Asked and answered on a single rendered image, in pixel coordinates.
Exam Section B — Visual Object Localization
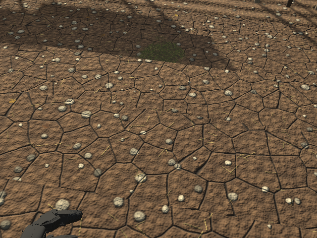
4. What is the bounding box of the left robot hand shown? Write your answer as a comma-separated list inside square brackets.
[20, 208, 83, 238]

